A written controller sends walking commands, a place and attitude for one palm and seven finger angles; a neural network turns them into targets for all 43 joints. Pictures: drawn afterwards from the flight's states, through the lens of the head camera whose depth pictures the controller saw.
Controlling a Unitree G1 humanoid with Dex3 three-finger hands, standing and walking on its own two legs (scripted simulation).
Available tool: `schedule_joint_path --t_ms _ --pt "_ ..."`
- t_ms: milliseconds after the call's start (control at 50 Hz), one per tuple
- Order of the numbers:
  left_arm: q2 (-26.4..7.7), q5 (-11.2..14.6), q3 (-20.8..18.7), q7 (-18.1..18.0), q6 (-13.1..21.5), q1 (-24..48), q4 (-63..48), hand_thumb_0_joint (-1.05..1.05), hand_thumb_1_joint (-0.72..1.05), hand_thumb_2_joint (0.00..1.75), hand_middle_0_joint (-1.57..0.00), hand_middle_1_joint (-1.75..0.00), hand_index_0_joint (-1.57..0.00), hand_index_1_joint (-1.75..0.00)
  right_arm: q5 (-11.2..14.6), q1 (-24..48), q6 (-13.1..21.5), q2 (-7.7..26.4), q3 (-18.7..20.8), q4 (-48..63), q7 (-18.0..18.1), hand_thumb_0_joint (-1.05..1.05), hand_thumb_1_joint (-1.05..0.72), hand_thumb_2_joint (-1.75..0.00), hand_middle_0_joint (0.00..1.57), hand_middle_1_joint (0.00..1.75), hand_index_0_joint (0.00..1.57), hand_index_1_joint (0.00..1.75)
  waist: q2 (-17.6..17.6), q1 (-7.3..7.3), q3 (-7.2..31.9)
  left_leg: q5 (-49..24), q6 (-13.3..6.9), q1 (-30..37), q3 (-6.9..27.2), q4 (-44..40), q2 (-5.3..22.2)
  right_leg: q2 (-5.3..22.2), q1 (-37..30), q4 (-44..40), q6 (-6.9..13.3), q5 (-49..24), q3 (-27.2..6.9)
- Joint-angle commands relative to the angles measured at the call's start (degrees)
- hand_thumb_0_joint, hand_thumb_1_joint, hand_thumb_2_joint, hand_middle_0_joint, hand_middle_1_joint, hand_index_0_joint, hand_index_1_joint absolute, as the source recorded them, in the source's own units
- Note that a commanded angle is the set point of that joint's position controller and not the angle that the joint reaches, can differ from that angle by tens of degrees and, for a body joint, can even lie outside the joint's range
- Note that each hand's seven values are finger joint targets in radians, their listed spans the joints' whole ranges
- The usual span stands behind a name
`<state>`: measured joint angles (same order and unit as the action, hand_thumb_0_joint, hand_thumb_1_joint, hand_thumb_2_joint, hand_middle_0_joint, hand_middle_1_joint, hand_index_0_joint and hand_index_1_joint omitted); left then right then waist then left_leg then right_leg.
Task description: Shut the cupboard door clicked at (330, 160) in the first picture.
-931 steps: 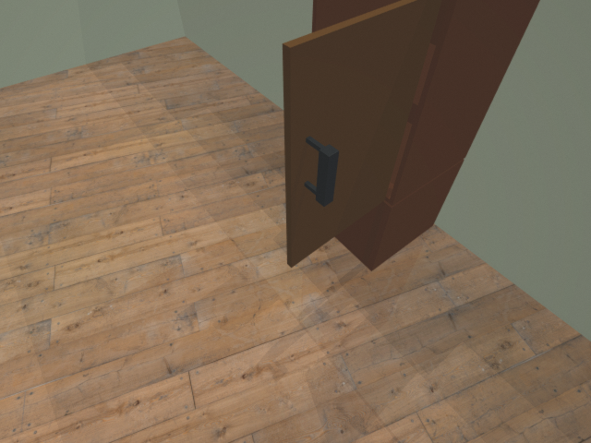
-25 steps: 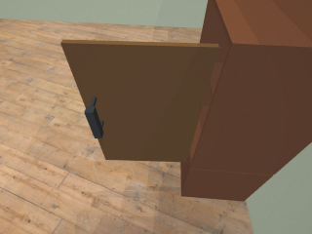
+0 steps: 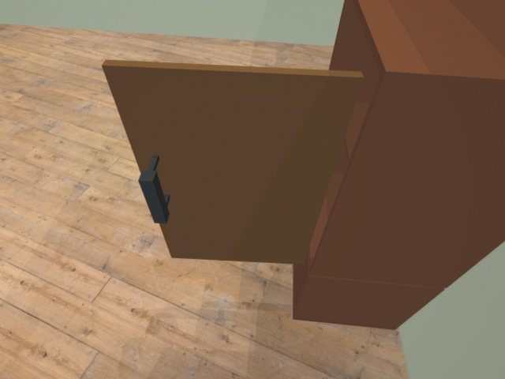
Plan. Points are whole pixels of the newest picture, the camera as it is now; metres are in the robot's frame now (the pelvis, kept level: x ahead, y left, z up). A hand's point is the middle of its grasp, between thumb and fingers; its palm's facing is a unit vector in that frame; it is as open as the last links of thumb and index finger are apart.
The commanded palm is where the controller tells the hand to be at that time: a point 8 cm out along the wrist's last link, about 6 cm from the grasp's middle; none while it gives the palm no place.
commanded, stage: raise the hand and make a fist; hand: left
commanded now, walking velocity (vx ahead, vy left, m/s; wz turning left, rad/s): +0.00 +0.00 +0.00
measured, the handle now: (158, 189) +0.45 +0.23 +0.00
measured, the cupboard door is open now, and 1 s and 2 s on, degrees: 93 93 93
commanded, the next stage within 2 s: bring the fist close to the handle in 1.84 s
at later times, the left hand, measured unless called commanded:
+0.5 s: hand (135, 377) +0.13 +0.18 -0.04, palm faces +0.15 -0.99 -0.08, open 5.4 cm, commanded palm +0.12 +0.22 -0.04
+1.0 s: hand (154, 346) +0.17 +0.17 -0.04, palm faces -0.09 -1.00 -0.03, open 3.3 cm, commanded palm +0.15 +0.24 -0.01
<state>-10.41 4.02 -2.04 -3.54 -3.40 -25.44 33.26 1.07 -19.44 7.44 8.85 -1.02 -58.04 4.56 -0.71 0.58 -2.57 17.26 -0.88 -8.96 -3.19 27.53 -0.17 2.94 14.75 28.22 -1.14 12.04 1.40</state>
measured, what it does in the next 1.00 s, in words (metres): lowers itself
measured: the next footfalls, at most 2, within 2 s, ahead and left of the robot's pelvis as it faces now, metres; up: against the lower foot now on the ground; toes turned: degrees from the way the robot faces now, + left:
none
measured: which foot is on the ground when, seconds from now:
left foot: down 0.00-1.00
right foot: down 0.00-1.00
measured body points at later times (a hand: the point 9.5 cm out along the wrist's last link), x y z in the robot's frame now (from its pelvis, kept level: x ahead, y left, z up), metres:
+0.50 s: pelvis -0.02 -0.02 -0.11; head +0.05 -0.01 +0.34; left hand +0.12 +0.23 -0.03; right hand +0.26 -0.22 -0.15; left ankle -0.03 +0.11 -0.74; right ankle +0.03 -0.14 -0.74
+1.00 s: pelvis -0.02 +0.00 -0.09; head +0.04 +0.01 +0.36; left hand +0.17 +0.22 -0.03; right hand +0.17 -0.25 -0.15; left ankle -0.03 +0.11 -0.74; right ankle +0.03 -0.14 -0.74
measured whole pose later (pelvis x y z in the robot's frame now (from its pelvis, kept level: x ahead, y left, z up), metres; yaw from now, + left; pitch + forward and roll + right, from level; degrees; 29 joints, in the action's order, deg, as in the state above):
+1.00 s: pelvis -0.02 +0.00 -0.09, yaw +3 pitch +14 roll -2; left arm -13.8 14.1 -4.8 17.1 20.8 -26.8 -7.2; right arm 2.6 -15.2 11.7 15.2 1.4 -27.8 4.3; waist 1.0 -0.2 7.0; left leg 33.6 -0.8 -49.0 1.0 68.3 0.7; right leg 3.6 51.8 64.4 -0.9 26.6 4.1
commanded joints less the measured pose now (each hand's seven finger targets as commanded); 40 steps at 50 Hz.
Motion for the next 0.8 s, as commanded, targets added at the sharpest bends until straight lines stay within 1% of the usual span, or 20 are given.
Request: schedule_joint_path --t_ms 0,40,60,80,120,140,160,200,260,320,340,360,380,460,540,580,620,660,700,780 --pt "4.5 6.1 7.8 -3.3 7.4 10.7 -36.5 0.0 0.9 0.9 -0.27 -0.38 -0.27 -0.38 2.2 6.9 13.9 11.5 1.6 15.3 0.0 0.0 -0.9 -0.9 0.2 0.3 0.2 0.3 7.4 -3.66 1.0 -2.7 2.0 -8.0 6.0 -4.4 1.6 -1.6 2.7 1.4 1.7 1.7 4.4" --pt "3.3 4.6 5.1 -1.6 13.4 9.3 -30.6 0.0 0.9 0.9 -0.31 -0.42 -0.31 -0.42 0.7 7.3 15.4 12.3 3.2 19.4 -0.8 0.0 -0.9 -0.9 0.2 0.3 0.2 0.3 -5.4 -4.91 -6.7 5.9 1.0 -17.1 6.7 0.4 -0.3 -1.5 11.3 1.7 1.4 10.3 5.0" --pt "3.0 4.8 2.3 0.2 16.2 2.3 -24.1 0.0 0.9 0.9 -0.33 -0.44 -0.33 -0.44 0.5 7.3 15.5 12.1 4.1 21.6 -1.4 0.0 -0.9 -0.9 0.2 0.3 0.2 0.3 -11.1 -3.05 -7.9 6.5 1.1 -20.9 6.2 3.5 -1.2 -1.4 13.9 2.6 1.6 14.2 5.2" --pt "4.7 5.7 1.9 2.8 20.1 -4.0 -19.8 0.0 0.9 0.9 -0.35 -0.46 -0.35 -0.46 0.0 7.2 15.6 11.4 4.5 23.2 -2.1 0.0 -0.9 -0.9 0.2 0.3 0.2 0.3 -18.2 -1.2 -5.9 6.1 1.4 -24.0 5.4 6.9 -1.6 -1.6 16.2 4.9 1.5 17.8 5.3" --pt "3.1 9.0 -3.0 9.9 29.6 -14.7 -19.4 0.0 0.9 0.9 -0.38 -0.5 -0.38 -0.5 -0.9 8.6 15.1 11.2 6.1 26.5 -3.8 0.0 -0.9 -0.9 0.2 0.3 0.2 0.3 -22.4 2.63 1.3 4.0 2.3 -29.2 3.4 13.4 -2.0 -1.5 16.2 10.0 2.1 18.4 3.7" --pt "0.8 10.3 -6.1 13.7 34.1 -16.4 -20.0 0.0 0.9 0.9 -0.4 -0.52 -0.4 -0.52 -1.3 9.9 14.3 11.6 6.6 28.2 -4.6 0.0 -0.9 -0.9 0.2 0.3 0.2 0.3 -21.8 3.48 4.6 3.0 2.7 -31.7 2.6 16.4 -2.4 -1.0 14.7 12.7 2.4 15.2 2.2" --pt "-3.9 10.8 -11.3 17.4 37.6 -17.9 -17.5 0.0 0.9 0.9 -0.42 -0.54 -0.42 -0.54 -1.0 10.4 13.3 12.0 7.2 29.5 -5.6 0.0 -0.9 -0.9 0.2 0.3 0.2 0.3 -16.7 4.63 7.2 2.0 3.2 -34.0 2.6 19.1 -2.6 -0.1 13.4 15.9 3.2 10.8 0.2" --pt "-6.8 9.9 -13.1 21.9 42.2 -15.9 -21.5 0.0 0.9 0.9 -0.46 -0.58 -0.46 -0.58 -0.7 13.3 11.9 11.9 7.6 32.9 -6.5 0.0 -0.9 -0.9 0.2 0.3 0.2 0.3 -5.1 5.18 10.8 0.4 2.6 -37.6 1.5 23.3 -3.3 0.2 15.5 22.0 3.8 4.4 -0.6" --pt "-9.8 10.5 -14.3 21.1 41.4 -9.8 -36.4 0.0 0.9 0.9 -0.51 -0.64 -0.51 -0.64 -0.8 14.8 10.3 11.0 7.4 37.2 -6.2 0.0 -0.9 -0.9 0.2 0.3 0.2 0.3 10.0 6.09 18.1 -1.4 1.6 -36.6 0.8 26.4 -3.1 -0.5 18.6 27.6 4.1 2.8 -1.0" --pt "-7.7 11.5 -10.8 18.2 42.6 -3.4 -53.2 0.0 0.9 0.9 -0.57 -0.7 -0.57 -0.7 -0.9 12.5 10.6 9.8 6.7 38.6 -5.5 0.0 -0.9 -0.9 0.2 0.3 0.2 0.3 15.2 3.05 25.8 -5.9 0.6 -32.6 2.0 30.5 -1.9 -1.7 22.5 30.6 3.7 -0.6 -0.7" --pt "-7.6 11.7 -9.4 17.5 43.7 0.0 -58.6 0.0 0.9 0.9 -0.58 -0.72 -0.58 -0.72 -1.0 11.2 10.6 9.9 6.5 38.2 -5.0 0.0 -0.9 -0.9 0.2 0.3 0.2 0.3 15.3 1.59 28.2 -7.5 0.3 -31.3 2.9 32.0 -1.5 -2.1 23.7 31.5 3.5 -2.0 -0.5" --pt "-7.4 12.4 -7.2 17.7 44.8 5.9 -63.7 0.0 0.9 0.9 -0.6 -0.74 -0.6 -0.74 -1.3 10.3 10.7 10.6 6.1 37.8 -4.3 0.0 -0.9 -0.9 0.2 0.3 0.2 0.3 11.8 -1.53 28.3 -6.8 -0.1 -31.7 4.1 34.1 -1.2 -2.7 26.1 32.3 3.1 -2.0 -0.8" --pt "-7.0 12.4 -6.7 18.1 45.3 5.4 -62.7 0.0 0.9 0.9 -0.62 -0.76 -0.62 -0.76 -1.1 9.2 10.7 10.6 6.4 36.2 -3.6 0.0 -0.9 -0.9 0.2 0.3 0.2 0.3 8.3 -2.4 27.8 -5.6 -0.3 -33.3 4.5 35.6 -0.7 -2.6 27.3 31.7 2.9 -0.6 -1.6" --pt "-3.6 13.1 -0.4 24.0 43.0 7.9 -53.9 0.0 0.9 0.9 -0.69 -0.84 -0.69 -0.84 -0.2 9.0 11.2 12.4 5.2 34.9 -1.6 0.0 -0.9 -0.9 0.2 0.3 0.2 0.3 1.8 -6.31 18.3 2.5 -1.0 -41.2 5.7 39.1 0.1 -3.4 33.1 30.5 2.8 8.6 -2.0" --pt "-7.9 12.6 -6.3 27.5 27.7 -4.4 -45.3 0.0 0.9 0.9 -0.77 -0.92 -0.77 -0.92 2.0 9.7 8.6 12.6 5.8 38.6 -0.7 0.0 -0.9 -0.9 0.2 0.3 0.2 0.3 -5.6 -1.7 22.9 5.0 -0.8 -44.1 4.4 35.4 -0.7 -1.8 24.4 25.6 1.7 14.5 -3.6" --pt "-10.7 13.5 -11.0 27.0 20.7 -7.3 -47.6 0.0 0.9 0.9 -0.81 -0.96 -0.81 -0.96 2.4 11.3 6.7 11.6 5.4 41.3 -0.9 0.0 -0.9 -0.9 0.2 0.3 0.2 0.3 -2.6 1.92 27.6 1.6 -0.5 -42.5 4.0 32.9 -1.7 -1.0 17.6 26.1 1.7 10.7 -3.6" --pt "-12.3 14.8 -16.1 23.7 17.7 -7.7 -53.3 0.0 0.9 0.9 -0.84 -1.0 -0.84 -1.0 2.2 12.6 5.2 9.9 5.4 42.8 -0.8 0.0 -0.9 -0.9 0.2 0.3 0.2 0.3 -3.7 3.93 29.9 -1.3 -0.2 -40.9 3.8 31.5 -1.8 -0.9 13.3 26.6 1.3 5.9 -3.1" --pt "-12.0 15.8 -19.0 18.8 19.1 -8.1 -56.5 0.0 0.9 0.9 -0.88 -1.04 -0.88 -1.04 1.5 13.0 4.8 8.3 4.8 42.5 -0.7 0.0 -0.9 -0.9 0.2 0.3 0.2 0.3 -3.1 5.35 29.6 -4.6 0.1 -39.9 4.5 30.8 -1.3 -1.7 12.0 28.7 1.8 -0.3 -1.1" --pt "-9.2 16.0 -17.4 15.6 22.9 -7.4 -57.4 0.0 0.9 0.9 -0.92 -1.08 -0.92 -1.08 1.3 10.6 5.3 7.7 4.7 41.1 -0.8 0.0 -0.9 -0.9 0.2 0.3 0.2 0.3 -0.9 4.11 27.1 -6.1 0.6 -38.5 4.9 29.5 -0.9 -1.9 14.7 29.3 1.9 -3.6 0.4" --pt "-5.1 13.0 -7.5 16.1 30.5 -1.2 -55.0 0.0 0.9 0.9 -0.99 -1.16 -0.99 -1.16 0.5 8.3 7.0 10.0 4.3 38.9 -1.1 0.0 -0.9 -0.9 0.2 0.3 0.2 0.3 1.6 -1.27 19.4 -0.2 0.5 -38.9 5.3 30.1 -0.6 -2.4 25.6 29.0 2.2 6.1 1.6"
